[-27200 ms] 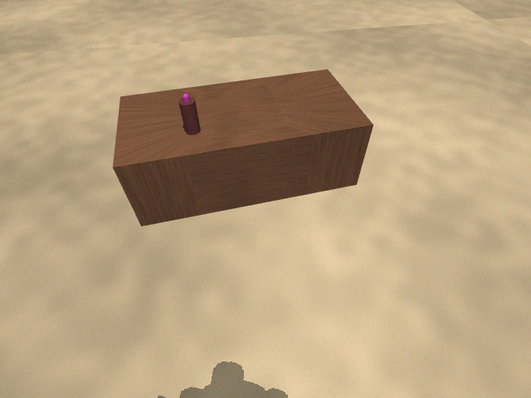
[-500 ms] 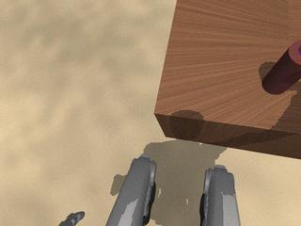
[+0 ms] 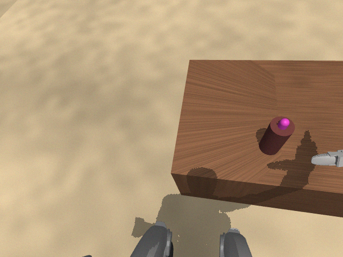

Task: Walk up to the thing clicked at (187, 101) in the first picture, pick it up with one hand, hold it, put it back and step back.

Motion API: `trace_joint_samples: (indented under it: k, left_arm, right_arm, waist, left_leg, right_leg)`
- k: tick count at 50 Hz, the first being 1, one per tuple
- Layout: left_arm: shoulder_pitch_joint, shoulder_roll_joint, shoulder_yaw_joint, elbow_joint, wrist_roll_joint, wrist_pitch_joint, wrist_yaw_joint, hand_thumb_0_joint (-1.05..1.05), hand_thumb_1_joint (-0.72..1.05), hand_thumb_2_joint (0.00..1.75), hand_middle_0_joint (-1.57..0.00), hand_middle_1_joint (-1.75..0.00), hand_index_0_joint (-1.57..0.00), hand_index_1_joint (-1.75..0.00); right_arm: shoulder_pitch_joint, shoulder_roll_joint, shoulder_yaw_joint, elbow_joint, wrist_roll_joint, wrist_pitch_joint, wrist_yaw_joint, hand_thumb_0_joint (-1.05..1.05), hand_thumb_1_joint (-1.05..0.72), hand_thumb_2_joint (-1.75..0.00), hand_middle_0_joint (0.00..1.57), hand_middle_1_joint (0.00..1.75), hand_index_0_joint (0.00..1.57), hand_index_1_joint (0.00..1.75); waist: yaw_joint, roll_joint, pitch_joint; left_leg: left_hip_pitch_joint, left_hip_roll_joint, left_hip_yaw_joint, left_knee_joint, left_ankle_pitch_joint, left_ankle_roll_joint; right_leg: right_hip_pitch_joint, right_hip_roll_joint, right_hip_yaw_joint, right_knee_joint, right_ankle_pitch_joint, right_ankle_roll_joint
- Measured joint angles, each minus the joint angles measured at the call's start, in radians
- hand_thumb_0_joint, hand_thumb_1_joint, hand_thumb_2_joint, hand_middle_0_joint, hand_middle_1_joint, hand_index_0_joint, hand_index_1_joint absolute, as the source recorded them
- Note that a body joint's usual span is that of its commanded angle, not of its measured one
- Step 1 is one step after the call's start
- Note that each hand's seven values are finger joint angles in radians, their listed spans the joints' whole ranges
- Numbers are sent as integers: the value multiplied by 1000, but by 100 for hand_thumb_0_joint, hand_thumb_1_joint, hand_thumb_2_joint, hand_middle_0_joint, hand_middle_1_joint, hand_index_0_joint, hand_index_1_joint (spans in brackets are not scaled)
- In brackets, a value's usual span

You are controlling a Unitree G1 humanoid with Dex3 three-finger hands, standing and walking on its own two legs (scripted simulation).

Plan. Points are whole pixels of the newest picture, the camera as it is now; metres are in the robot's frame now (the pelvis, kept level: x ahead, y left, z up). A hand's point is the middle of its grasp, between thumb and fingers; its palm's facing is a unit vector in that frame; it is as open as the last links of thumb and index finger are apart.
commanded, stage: home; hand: right
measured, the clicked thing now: (276, 135) +0.51 -0.24 -0.19
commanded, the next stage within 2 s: none
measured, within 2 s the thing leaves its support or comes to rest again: neither
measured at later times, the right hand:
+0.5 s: hand (295, 233) +0.21 -0.19 -0.02, palm faces +0.08 +0.98 -0.16, open 17.6 cm
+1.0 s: hand (288, 252) +0.18 -0.17 -0.01, palm faces +0.11 +0.98 -0.19, open 17.8 cm
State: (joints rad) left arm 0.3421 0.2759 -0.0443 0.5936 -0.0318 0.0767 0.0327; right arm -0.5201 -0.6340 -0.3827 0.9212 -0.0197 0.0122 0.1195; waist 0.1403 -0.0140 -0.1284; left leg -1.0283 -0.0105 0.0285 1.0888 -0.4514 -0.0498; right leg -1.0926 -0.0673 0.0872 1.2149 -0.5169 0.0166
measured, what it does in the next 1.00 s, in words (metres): stands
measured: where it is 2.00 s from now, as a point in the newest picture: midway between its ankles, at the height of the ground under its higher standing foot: outside the picture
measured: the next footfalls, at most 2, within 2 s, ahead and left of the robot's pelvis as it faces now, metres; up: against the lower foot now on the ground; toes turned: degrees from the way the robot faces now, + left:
none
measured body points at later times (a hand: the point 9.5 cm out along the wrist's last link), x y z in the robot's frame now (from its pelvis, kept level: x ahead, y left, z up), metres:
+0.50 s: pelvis +0.04 +0.00 +0.05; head +0.07 -0.01 +0.50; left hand +0.22 +0.23 -0.03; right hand +0.21 -0.24 +0.00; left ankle +0.04 +0.16 -0.64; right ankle +0.02 -0.12 -0.64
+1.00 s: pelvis +0.03 +0.02 +0.04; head +0.05 +0.01 +0.49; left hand +0.21 +0.25 -0.02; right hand +0.17 -0.22 +0.01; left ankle +0.04 +0.16 -0.64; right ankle +0.02 -0.12 -0.64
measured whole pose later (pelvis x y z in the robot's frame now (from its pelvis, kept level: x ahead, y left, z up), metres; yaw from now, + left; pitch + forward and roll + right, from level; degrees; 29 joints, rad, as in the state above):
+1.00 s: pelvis +0.03 +0.02 +0.04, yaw -3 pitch +10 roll +3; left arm 0.29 0.22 -0.03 0.51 -0.01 -0.19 0.17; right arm 0.50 -0.21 -0.03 -0.13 0.05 0.45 -0.02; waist 0.03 -0.04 -0.16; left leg -0.64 0.02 0.04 0.94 -0.48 -0.04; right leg -0.69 -0.05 0.08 1.01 -0.50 0.03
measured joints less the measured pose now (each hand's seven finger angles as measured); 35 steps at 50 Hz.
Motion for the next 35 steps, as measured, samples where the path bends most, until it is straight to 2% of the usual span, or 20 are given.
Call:
trace_joint_samples:
  k: [7,18,22,27,31,35]
  left_arm:
    - [16,-22,-1,-1,-18,-40,32,1,90,89,-20,-29,-20,-30]
    - [-36,-50,-2,-45,-31,-129,63,1,90,89,-20,-29,-20,-29]
    - [-71,-59,2,-58,-26,-157,70,1,89,89,-20,-29,-20,-29]
    - [-98,-66,9,-83,-11,-189,88,1,88,88,-20,-28,-20,-29]
    - [-110,-66,12,-101,4,-210,106,1,88,88,-20,-28,-20,-29]
    - [-113,-64,13,-104,16,-230,121,1,89,89,-20,-29,-20,-29]
  right_arm:
    - [230,154,101,-190,31,169,-7,-1,49,-9,7,6,7,6]
    - [596,289,258,-568,97,374,-29,-1,54,-6,6,5,6,5]
    - [759,350,303,-757,102,409,-65,-1,56,-5,6,5,6,5]
    - [942,407,352,-954,90,431,-115,-1,58,-3,6,5,5,5]
    - [1020,420,366,-1030,75,428,-138,-1,59,-2,5,4,5,4]
    - [1033,417,361,-1053,67,419,-146,-1,59,-1,5,4,5,4]
  waist:
    - [-30,2,-4]
    - [-81,-30,-16]
    - [-97,-31,-22]
    - [-115,-24,-27]
    - [-124,-20,-25]
    - [-127,-19,-22]
  left_leg:
    - [211,9,0,-154,34,7]
    - [395,29,-11,-239,30,-7]
    - [410,30,-11,-226,13,-5]
    - [410,31,0,-194,-12,0]
    - [402,33,10,-166,-28,6]
    - [395,34,18,-147,-36,10]
  right_leg:
    - [206,5,-10,-146,31,-4]
    - [401,21,-30,-255,40,-8]
    - [422,21,-30,-252,29,-5]
    - [422,23,-18,-230,13,3]
    - [412,25,-6,-210,5,10]
    - [405,26,2,-197,3,15]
